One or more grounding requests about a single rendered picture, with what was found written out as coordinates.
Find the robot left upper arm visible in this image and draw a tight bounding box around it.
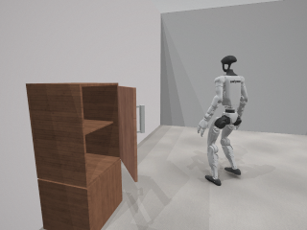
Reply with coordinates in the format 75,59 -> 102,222
214,76 -> 225,104

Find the handle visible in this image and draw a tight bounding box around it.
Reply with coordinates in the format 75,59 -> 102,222
136,104 -> 145,133

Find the right robot forearm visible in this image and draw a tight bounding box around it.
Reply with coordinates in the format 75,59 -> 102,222
237,100 -> 248,117

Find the robot left foot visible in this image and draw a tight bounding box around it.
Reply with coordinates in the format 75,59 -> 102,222
205,175 -> 222,186

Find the left robot forearm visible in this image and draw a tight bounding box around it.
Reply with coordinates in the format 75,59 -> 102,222
203,96 -> 219,122

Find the robot right upper arm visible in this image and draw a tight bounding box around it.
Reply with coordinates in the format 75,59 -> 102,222
239,76 -> 248,102

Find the robot right shin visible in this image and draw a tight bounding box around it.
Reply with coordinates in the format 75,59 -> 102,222
221,139 -> 237,170

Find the cupboard door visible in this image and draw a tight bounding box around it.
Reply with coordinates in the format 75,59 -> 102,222
117,85 -> 138,182

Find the robot left hand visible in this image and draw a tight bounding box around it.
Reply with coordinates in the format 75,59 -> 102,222
197,119 -> 208,137

